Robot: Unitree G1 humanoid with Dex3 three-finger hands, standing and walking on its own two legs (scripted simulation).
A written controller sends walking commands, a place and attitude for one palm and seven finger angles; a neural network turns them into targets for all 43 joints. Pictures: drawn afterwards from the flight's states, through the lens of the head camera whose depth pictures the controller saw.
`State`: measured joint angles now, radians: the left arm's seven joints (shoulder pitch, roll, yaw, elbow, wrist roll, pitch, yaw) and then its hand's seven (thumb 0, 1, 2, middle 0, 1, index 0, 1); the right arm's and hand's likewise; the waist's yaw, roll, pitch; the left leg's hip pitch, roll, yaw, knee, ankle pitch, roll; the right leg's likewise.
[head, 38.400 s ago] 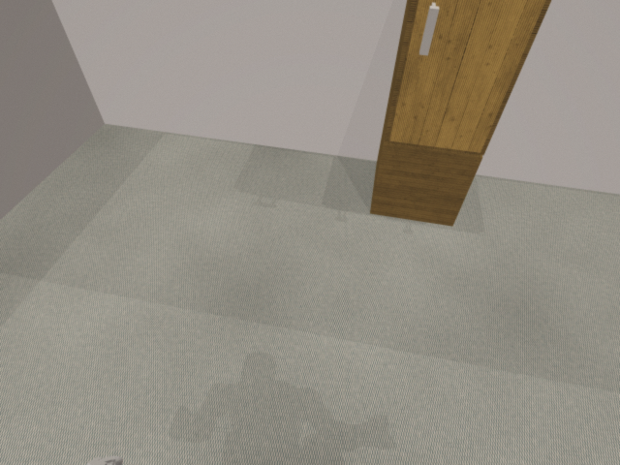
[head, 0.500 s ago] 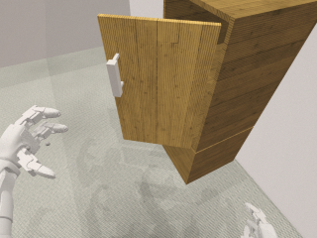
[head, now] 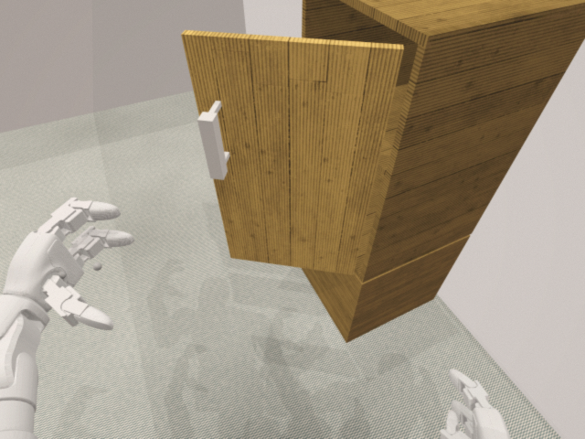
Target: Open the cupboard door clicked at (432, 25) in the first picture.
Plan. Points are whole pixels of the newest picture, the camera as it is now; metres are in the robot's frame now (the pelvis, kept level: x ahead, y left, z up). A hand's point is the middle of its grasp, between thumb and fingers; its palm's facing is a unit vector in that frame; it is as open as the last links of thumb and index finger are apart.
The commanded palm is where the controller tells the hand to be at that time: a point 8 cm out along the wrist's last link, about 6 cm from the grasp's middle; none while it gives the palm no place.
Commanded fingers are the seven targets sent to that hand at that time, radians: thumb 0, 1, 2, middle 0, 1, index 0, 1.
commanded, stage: move the hooked fingers beside the handle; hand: left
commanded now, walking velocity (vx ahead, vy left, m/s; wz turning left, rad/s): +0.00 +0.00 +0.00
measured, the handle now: (217, 140) +0.59 +0.19 +0.09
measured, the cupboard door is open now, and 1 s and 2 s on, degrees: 54 54 54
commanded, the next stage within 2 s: none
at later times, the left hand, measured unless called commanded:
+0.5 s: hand (126, 216) +0.38 +0.27 +0.11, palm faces -0.09 -1.00 +0.00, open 14.0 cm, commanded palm +0.36 +0.32 +0.11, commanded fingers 0.00 -0.50 0.30 -0.30 -1.20 -0.30 -1.20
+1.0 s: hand (154, 181) +0.46 +0.26 +0.11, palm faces -0.10 -0.99 +0.00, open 14.0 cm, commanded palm +0.45 +0.31 +0.10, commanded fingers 0.00 -0.50 0.30 -0.30 -1.20 -0.30 -1.20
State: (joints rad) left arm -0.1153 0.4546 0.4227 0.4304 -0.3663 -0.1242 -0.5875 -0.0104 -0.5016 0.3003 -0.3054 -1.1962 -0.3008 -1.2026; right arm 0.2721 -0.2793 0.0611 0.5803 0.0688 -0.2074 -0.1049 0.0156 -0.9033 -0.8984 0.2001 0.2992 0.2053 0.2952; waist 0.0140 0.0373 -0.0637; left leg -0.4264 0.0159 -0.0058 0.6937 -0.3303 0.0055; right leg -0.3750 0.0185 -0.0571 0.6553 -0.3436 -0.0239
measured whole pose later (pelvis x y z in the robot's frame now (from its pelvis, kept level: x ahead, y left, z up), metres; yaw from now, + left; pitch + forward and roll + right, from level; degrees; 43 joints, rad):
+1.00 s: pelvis +0.01 +0.02 -0.01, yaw -2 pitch +13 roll -2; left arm -0.75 0.61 0.42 1.08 -0.20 -0.25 -0.54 -0.01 -0.50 0.30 -0.30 -1.20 -0.30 -1.20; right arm 0.37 -0.29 0.05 0.61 0.04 -0.03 -0.06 0.01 -0.90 -0.90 0.20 0.30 0.21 0.30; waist -0.10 0.01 -0.08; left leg -0.65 0.02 0.01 0.80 -0.38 0.02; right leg -0.59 0.02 -0.04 0.74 -0.37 -0.01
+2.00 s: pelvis +0.02 +0.03 -0.03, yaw -3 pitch +20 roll -4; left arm -0.99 0.76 0.47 1.23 -0.12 -0.25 -0.52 -0.01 -0.50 0.30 -0.30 -1.20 -0.30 -1.20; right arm 0.43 -0.28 0.06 0.60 0.01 0.09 -0.04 0.01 -0.90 -0.90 0.20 0.30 0.21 0.30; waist -0.18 0.02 -0.10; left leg -0.83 0.05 0.01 0.90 -0.42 0.04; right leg -0.75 0.05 -0.04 0.78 -0.38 0.01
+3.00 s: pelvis +0.02 +0.02 -0.03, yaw -3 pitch +19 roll -4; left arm -0.97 0.66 0.42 1.21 -0.13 -0.26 -0.44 -0.01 -0.50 0.30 -0.30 -1.20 -0.30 -1.20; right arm 0.43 -0.28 0.06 0.61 0.02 0.08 -0.03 0.01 -0.91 -0.90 0.20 0.30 0.21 0.30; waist -0.17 0.03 -0.11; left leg -0.80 0.05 0.00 0.90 -0.42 0.03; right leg -0.73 0.05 -0.04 0.79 -0.39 0.00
